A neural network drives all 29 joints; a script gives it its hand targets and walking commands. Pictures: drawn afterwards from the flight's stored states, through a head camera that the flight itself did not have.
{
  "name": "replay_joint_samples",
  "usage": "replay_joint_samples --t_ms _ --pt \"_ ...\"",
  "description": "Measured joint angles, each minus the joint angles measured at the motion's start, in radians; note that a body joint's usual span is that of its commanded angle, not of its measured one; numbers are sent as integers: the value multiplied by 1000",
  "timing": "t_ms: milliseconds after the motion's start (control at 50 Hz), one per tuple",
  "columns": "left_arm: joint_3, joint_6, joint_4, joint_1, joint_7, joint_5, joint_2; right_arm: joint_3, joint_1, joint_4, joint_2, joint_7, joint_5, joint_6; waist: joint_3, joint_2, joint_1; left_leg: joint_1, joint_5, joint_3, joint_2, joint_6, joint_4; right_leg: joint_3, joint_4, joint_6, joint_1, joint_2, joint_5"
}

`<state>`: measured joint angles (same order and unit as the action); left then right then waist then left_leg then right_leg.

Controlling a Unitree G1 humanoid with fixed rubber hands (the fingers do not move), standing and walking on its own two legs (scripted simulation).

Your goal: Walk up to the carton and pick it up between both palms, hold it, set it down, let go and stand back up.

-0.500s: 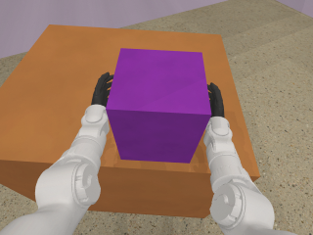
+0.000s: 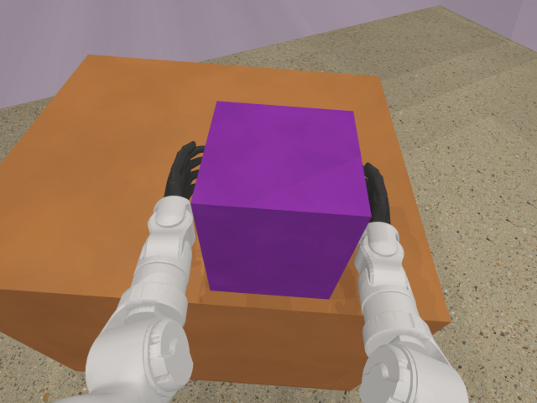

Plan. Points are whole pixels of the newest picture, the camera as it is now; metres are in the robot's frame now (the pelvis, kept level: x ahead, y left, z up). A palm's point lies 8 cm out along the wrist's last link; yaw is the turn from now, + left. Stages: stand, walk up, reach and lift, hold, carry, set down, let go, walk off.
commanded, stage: reach and lift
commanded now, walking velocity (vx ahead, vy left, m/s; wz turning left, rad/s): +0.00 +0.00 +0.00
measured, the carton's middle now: (276, 207) +0.43 +0.00 +0.04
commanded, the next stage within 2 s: none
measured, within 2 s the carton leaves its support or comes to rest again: leaves its support in 0.98 s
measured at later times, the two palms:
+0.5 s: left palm (179, 195) +0.42 +0.15 +0.08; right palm (373, 218) +0.39 -0.15 +0.07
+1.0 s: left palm (176, 198) +0.40 +0.15 +0.08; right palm (375, 220) +0.39 -0.15 +0.07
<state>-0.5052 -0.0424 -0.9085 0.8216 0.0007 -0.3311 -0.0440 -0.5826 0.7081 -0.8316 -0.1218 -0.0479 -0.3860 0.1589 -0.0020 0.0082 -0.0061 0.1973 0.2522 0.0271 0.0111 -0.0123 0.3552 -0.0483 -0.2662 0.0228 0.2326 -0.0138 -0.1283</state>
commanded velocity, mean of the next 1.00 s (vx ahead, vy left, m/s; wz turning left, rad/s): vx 0.00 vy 0.00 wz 0.00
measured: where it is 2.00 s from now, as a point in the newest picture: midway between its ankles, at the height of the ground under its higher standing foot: outside the picture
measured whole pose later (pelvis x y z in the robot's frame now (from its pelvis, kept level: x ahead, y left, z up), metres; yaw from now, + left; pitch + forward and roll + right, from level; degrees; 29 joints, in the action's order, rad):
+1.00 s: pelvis -0.01 +0.00 +0.00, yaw +2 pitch +7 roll -1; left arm -0.47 -0.11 -0.94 0.80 0.01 -0.34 -0.05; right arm -0.59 0.68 -0.94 -0.10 -0.08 -0.39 0.33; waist 0.05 0.03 0.00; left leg 0.24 0.22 0.00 0.01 -0.01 0.34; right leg -0.08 -0.23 0.01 0.25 -0.02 -0.10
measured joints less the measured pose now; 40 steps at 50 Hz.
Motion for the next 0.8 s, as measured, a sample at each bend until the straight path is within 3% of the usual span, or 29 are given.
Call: replay_joint_samples --t_ms 800 --pt "4 21 26 -2 -6 -17 -9 -5 -8 -24 5 -7 3 50 12 16 8 19 -20 -11 -3 0 -20 -18 27 -3 8 -4 18"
